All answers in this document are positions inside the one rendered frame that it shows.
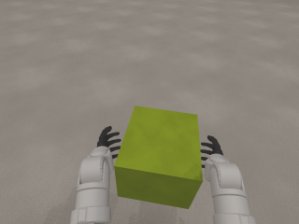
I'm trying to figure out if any carton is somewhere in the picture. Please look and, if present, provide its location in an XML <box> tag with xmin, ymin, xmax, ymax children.
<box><xmin>114</xmin><ymin>105</ymin><xmax>203</xmax><ymax>209</ymax></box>

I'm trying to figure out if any right robot forearm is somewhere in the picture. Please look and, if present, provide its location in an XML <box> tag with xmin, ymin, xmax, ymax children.
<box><xmin>204</xmin><ymin>153</ymin><xmax>256</xmax><ymax>224</ymax></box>

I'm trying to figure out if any left robot forearm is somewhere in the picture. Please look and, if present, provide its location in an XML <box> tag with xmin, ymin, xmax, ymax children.
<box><xmin>69</xmin><ymin>146</ymin><xmax>114</xmax><ymax>224</ymax></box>

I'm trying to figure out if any left robot hand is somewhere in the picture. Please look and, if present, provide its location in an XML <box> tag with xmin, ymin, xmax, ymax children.
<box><xmin>97</xmin><ymin>126</ymin><xmax>121</xmax><ymax>159</ymax></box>

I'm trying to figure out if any right robot hand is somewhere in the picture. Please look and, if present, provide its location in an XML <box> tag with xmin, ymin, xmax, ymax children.
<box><xmin>200</xmin><ymin>135</ymin><xmax>223</xmax><ymax>168</ymax></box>

